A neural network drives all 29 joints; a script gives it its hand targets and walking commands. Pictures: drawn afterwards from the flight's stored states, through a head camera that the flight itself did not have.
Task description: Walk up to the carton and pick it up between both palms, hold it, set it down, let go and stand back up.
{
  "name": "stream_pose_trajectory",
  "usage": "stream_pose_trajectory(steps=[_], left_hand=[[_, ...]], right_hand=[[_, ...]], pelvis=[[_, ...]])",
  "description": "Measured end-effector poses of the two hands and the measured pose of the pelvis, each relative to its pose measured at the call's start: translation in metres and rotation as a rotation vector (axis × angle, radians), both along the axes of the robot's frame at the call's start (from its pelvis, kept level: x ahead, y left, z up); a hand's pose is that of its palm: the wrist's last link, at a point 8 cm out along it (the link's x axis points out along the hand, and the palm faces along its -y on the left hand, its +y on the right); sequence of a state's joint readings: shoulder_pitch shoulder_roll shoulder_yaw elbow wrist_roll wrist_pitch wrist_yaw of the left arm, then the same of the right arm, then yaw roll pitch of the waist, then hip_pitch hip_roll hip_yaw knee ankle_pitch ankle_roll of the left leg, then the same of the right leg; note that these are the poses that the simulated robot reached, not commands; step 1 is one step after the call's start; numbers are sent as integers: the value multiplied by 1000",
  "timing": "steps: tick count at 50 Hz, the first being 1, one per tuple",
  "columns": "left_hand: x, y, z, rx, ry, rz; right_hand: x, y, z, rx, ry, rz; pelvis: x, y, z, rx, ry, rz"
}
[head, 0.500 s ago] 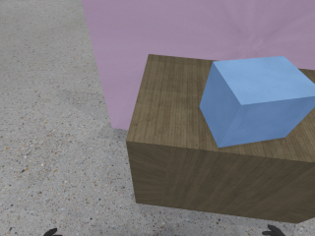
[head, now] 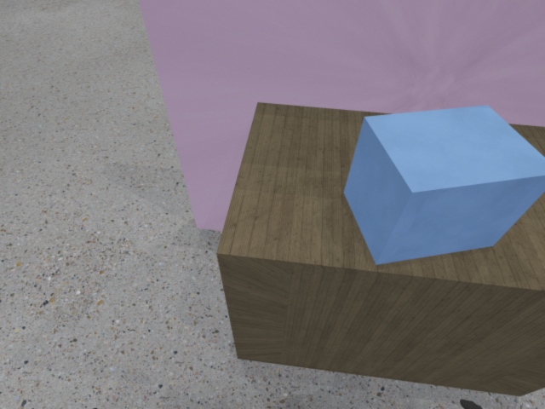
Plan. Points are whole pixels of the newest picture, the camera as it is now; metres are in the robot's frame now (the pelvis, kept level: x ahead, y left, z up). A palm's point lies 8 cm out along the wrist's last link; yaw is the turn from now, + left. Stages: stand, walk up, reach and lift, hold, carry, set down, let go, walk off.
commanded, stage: walk up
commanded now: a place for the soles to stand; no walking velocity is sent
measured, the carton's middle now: (431, 184) +0.51 -0.30 +0.02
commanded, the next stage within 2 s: none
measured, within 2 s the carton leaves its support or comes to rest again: neither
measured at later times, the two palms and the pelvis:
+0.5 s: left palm out of the picture +0.11 +0.16 -0.13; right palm out of the picture +0.02 -0.52 -0.10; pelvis -0.01 -0.15 -0.02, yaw -1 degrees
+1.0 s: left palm out of the picture +0.04 +0.05 -0.13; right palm out of the picture +0.06 -0.65 -0.08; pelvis +0.01 -0.29 -0.02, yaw -6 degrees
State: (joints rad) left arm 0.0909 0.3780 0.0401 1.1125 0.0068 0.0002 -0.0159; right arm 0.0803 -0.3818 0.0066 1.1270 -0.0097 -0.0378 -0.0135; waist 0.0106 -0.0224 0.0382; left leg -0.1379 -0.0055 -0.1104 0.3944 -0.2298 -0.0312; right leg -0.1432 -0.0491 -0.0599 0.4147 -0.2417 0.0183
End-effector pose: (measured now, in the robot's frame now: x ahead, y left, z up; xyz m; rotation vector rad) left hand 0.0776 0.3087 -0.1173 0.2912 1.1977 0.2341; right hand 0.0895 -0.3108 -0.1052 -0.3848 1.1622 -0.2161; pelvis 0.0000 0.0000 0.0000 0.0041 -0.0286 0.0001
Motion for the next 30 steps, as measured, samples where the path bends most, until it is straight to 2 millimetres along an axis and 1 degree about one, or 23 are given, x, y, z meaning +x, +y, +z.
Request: stream_pose_trajectory(steps=[3,5,8,10,12,15,17,19,21,24,27,30], left_hand=[[2,1,0,3,4,-12],[7,3,0,17,5,-30],[17,-1,2,37,-9,-54],[23,-8,2,46,-16,-79],[30,-20,-1,50,-19,-103],[44,-49,-6,51,-42,-141],[50,-72,-10,57,-64,-164],[49,-95,-13,54,-80,-177],[43,-118,-13,26,-99,-150],[31,-145,-10,-18,-112,-107],[22,-162,-12,-42,-118,-88],[15,-172,-22,-61,-124,-76]], right_hand=[[-5,-7,1,-23,-7,-18],[-17,-21,4,-66,-6,-39],[-42,-56,13,-147,39,-68],[-58,-83,19,-199,66,-87],[-70,-111,23,-241,81,-101],[-85,-155,22,-281,96,-117],[-89,-183,15,-293,98,-126],[-88,-201,8,-292,98,-124],[-84,-206,5,-275,103,-114],[-72,-205,7,-231,92,-82],[-61,-205,10,-203,75,-36],[-54,-207,12,-202,59,-4]], pelvis=[[-1,-3,-2,10,9,-7],[-4,-11,-4,20,17,-7],[-9,-27,-7,20,28,-5],[-10,-40,-10,20,29,-19],[-12,-54,-15,23,28,-32],[-14,-81,-26,25,26,-45],[-15,-102,-35,11,19,-52],[-16,-118,-40,-9,5,-32],[-15,-131,-37,-1,-4,-18],[-12,-145,-27,4,-6,-17],[-9,-158,-23,-5,-1,-10],[-6,-169,-27,-22,-3,-4]])
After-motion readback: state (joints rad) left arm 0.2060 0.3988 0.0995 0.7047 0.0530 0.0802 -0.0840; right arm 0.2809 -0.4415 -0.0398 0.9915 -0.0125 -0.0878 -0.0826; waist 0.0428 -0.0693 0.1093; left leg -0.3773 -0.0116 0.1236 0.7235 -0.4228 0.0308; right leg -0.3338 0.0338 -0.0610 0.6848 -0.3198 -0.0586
